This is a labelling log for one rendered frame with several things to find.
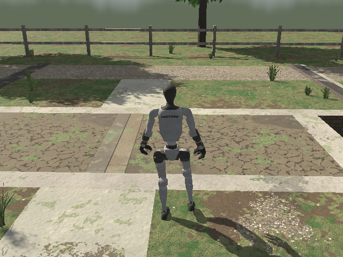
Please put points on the left robot upper arm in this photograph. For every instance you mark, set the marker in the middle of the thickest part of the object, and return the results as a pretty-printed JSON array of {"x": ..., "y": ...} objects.
[{"x": 150, "y": 122}]

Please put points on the robot left forearm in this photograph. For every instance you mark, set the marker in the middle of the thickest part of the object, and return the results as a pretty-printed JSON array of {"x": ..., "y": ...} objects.
[{"x": 144, "y": 140}]

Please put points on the left robot foot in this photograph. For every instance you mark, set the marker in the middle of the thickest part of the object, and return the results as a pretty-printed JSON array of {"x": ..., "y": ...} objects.
[{"x": 164, "y": 215}]

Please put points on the robot right forearm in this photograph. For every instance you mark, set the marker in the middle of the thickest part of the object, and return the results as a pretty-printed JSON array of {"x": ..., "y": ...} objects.
[{"x": 198, "y": 141}]

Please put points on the robot left shin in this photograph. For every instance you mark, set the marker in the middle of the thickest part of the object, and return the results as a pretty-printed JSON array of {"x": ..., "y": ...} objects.
[{"x": 163, "y": 196}]

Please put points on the right robot upper arm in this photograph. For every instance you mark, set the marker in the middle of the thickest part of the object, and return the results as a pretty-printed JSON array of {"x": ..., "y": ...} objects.
[{"x": 190, "y": 121}]

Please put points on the left robot hand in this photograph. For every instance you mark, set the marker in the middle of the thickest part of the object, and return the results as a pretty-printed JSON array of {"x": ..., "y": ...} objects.
[{"x": 142, "y": 149}]

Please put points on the right robot hand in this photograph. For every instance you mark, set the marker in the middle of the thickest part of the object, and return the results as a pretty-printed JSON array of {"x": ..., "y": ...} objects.
[{"x": 202, "y": 151}]

